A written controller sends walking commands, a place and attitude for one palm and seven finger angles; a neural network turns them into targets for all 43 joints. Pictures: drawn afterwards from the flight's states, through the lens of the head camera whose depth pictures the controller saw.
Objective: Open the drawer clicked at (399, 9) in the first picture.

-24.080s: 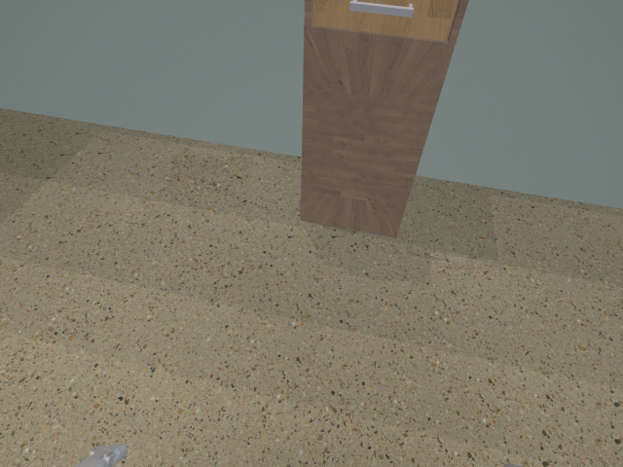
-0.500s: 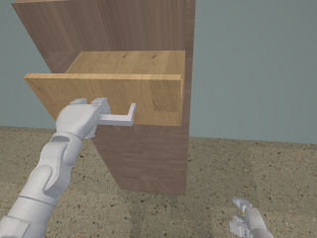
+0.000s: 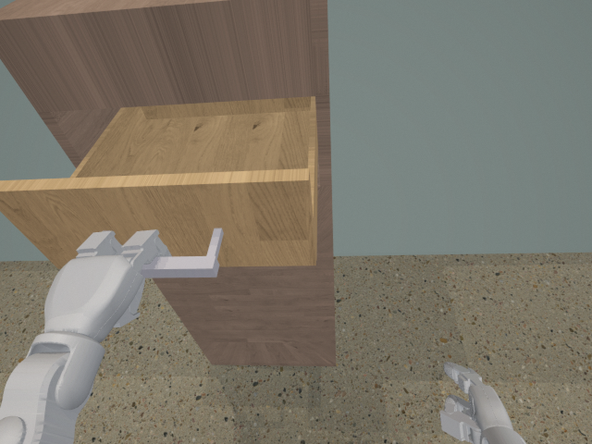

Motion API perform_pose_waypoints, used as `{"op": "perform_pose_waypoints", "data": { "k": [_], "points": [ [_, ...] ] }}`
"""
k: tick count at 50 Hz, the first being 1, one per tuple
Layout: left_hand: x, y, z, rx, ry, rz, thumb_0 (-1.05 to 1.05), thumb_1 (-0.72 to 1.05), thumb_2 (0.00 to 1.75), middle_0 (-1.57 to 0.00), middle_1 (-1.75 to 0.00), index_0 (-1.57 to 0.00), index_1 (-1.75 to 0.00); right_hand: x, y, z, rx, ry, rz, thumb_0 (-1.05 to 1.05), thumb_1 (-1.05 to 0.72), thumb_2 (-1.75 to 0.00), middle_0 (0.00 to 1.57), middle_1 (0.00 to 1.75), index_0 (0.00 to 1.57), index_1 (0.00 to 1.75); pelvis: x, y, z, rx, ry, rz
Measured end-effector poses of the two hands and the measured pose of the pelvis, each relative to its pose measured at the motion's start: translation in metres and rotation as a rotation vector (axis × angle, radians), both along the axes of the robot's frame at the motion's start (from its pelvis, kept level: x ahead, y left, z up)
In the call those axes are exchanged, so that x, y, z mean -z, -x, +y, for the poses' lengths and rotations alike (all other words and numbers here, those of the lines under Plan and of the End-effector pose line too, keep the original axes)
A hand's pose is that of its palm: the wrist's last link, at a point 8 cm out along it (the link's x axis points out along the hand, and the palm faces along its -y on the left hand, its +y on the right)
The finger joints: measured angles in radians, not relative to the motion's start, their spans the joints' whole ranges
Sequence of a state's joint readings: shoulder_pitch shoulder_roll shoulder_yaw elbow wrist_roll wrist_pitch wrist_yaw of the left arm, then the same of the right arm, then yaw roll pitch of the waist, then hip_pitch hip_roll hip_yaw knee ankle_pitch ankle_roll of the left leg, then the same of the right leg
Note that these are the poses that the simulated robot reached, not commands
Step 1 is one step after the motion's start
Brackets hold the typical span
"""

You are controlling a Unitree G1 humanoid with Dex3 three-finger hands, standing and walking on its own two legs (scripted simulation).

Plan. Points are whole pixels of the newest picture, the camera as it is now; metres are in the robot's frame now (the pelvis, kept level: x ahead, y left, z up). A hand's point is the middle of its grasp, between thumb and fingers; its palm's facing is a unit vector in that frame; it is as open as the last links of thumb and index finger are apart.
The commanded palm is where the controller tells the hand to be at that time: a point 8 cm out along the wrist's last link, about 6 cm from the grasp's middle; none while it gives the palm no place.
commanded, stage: pull the drawer open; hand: left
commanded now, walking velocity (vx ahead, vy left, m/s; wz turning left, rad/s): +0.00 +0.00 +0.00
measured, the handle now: (154, 253) +0.30 +0.20 +0.14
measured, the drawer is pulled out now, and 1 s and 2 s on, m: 0.17 0.25 0.27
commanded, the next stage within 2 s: open the thumb to release the handle in 1.38 s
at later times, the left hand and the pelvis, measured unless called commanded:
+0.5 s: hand (109, 343) +0.20 +0.22 +0.12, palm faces +0.12 -0.10 -0.99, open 5.6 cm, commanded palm +0.17 +0.23 +0.18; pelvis +0.00 +0.00 +0.00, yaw +2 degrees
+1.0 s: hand (96, 375) +0.16 +0.22 +0.12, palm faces +0.06 -0.12 -0.99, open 5.7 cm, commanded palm +0.11 +0.23 +0.18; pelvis -0.03 -0.01 +0.00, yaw +0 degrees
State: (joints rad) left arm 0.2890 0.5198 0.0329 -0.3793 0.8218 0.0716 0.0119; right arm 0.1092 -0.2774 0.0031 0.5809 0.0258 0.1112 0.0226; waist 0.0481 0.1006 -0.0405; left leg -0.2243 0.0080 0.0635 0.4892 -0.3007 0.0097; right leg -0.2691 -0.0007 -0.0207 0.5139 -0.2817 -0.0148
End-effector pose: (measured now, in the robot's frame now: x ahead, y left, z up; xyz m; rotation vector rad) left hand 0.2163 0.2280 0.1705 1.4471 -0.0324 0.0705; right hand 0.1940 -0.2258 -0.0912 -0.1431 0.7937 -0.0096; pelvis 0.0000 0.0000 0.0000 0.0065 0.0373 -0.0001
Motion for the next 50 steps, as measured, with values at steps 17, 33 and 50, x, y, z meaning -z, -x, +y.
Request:
{"op": "perform_pose_waypoints", "data": {
  "k": [17,33,50],
  "points": [
    [-0.003,0.052,-0.003,-0.048,0.025,0.002,0.02,0.74,0.78,-0.32,-1.34,-0.39,-1.29,-0.012,-0.044,0.04,-0.127,-0.05,-0.065,0.01,-0.9,-0.9,0.2,0.3,0.2,0.3,0.002,-0.013,0.006,-0.009,0.015,0.013],
    [-0.001,0.044,-0.002,-0.066,-0.032,-0.019,0.01,0.72,0.84,-0.4,-1.36,-0.41,-1.35,0.001,-0.016,0.038,-0.138,-0.018,-0.011,0.02,-0.9,-0.9,0.2,0.3,0.2,0.3,0.001,0.014,-0.008,-0.051,0.001,-0.05],
    [-0.003,0.078,-0.002,-0.055,-0.003,0.017,0.02,0.76,0.78,-0.3,-1.33,-0.37,-1.3,-0.01,0.023,-0.019,-0.019,0.049,-0.061,0.02,-0.9,-0.9,0.2,0.3,0.2,0.3,0.001,0.025,-0.015,-0.002,0.005,-0.053]
  ]
}}
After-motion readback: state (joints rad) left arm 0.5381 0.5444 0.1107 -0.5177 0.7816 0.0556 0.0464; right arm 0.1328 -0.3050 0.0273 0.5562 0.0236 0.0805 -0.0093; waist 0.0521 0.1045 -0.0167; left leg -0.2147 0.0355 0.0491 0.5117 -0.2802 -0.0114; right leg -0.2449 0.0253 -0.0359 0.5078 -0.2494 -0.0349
